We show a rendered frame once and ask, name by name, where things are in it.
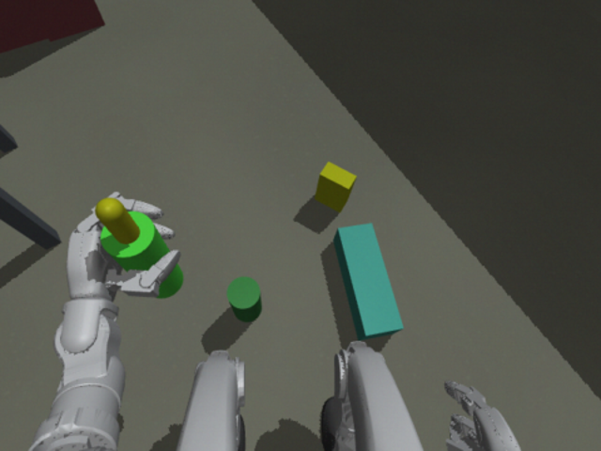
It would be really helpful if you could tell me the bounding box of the sofa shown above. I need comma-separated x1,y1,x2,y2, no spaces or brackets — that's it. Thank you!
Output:
0,0,105,54

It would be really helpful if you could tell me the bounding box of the left robot arm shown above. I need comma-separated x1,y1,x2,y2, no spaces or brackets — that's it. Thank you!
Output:
28,297,125,451

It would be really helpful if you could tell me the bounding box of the left robot hand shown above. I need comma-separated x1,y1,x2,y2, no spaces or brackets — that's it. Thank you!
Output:
67,192,181,302

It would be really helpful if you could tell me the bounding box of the right robot hand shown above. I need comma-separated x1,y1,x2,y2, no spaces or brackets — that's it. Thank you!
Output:
444,381,521,451

